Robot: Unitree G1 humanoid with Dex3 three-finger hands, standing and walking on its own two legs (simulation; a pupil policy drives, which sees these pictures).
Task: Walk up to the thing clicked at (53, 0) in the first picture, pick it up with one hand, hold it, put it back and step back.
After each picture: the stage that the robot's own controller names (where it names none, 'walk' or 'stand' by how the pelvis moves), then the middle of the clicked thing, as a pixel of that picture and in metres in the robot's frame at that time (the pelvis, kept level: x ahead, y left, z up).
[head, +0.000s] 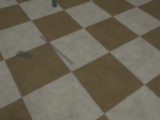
stand; (54, 3) +2.19 +0.40 -0.72
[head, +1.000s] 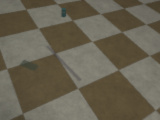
walk; (63, 12) +2.06 +0.19 -0.70
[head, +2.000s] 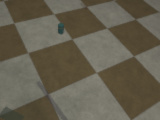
walk; (60, 28) +1.45 +0.16 -0.71
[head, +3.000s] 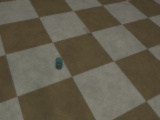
walk; (58, 63) +0.99 +0.15 -0.72
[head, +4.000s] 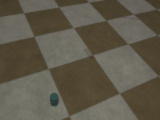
walk; (54, 99) +0.62 +0.15 -0.72
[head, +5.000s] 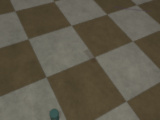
stand; (54, 115) +0.42 +0.14 -0.70
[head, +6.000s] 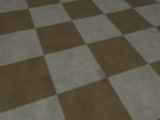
stand; out of the picture +0.36 +0.14 -0.72
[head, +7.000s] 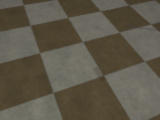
stand; out of the picture +0.35 +0.15 -0.72
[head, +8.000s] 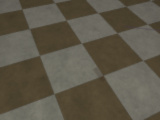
stand; out of the picture +0.37 +0.14 -0.73
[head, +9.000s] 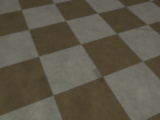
stand; out of the picture +0.36 +0.15 -0.73
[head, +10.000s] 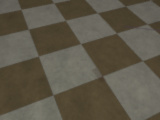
stand; out of the picture +0.36 +0.15 -0.73
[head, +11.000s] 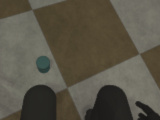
go down; (43, 65) +0.44 +0.14 -0.40
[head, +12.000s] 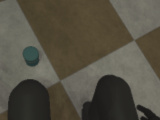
go down; (31, 57) +0.45 +0.16 -0.32
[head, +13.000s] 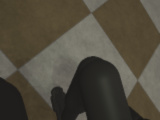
close in; out of the picture +0.45 +0.21 -0.24
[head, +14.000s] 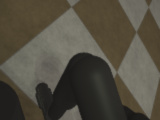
close; out of the picture +0.45 +0.22 -0.24
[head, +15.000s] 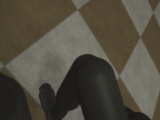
lift; out of the picture +0.42 +0.20 -0.24
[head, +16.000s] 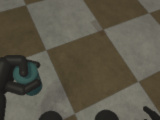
lift; (29, 80) +0.34 +0.17 -0.02
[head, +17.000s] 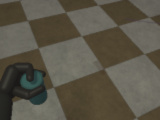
hold; (35, 88) +0.32 +0.16 +0.01
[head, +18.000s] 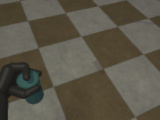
hold; (31, 88) +0.32 +0.17 +0.01
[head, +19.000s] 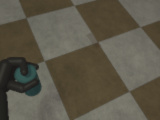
crouch; (29, 81) +0.35 +0.17 -0.06
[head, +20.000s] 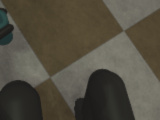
lower; out of the picture +0.50 +0.19 -0.10
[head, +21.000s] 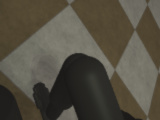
lower; out of the picture +0.46 +0.24 -0.25
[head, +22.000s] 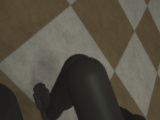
lower; out of the picture +0.45 +0.25 -0.25
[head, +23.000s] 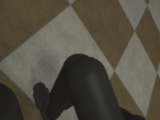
lower; out of the picture +0.45 +0.24 -0.25
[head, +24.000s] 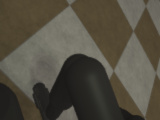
lower; out of the picture +0.45 +0.24 -0.25
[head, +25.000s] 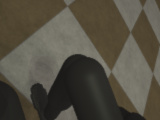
open; out of the picture +0.45 +0.22 -0.25
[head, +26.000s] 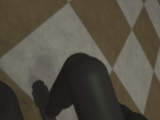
rise; out of the picture +0.44 +0.22 -0.25
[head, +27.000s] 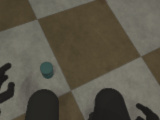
walk; (47, 70) +0.45 +0.14 -0.41
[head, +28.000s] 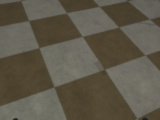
stand; out of the picture +0.38 +0.11 -0.66
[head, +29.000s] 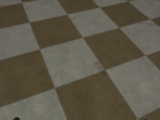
stand; out of the picture +0.39 +0.12 -0.67
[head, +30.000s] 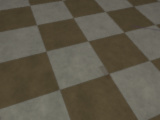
stand; out of the picture +0.39 +0.11 -0.71
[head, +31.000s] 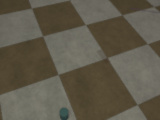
walk; (64, 114) +0.42 +0.09 -0.71
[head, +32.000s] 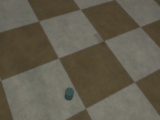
walk; (69, 94) +0.52 +0.03 -0.71
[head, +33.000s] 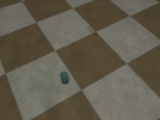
walk; (64, 78) +0.72 +0.19 -0.70
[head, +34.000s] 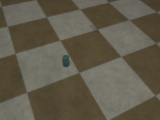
stand; (65, 61) +1.03 +0.15 -0.70
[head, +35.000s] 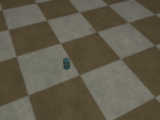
stand; (66, 63) +1.03 +0.14 -0.72
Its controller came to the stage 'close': yes
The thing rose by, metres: 0.71
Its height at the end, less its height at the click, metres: +0.00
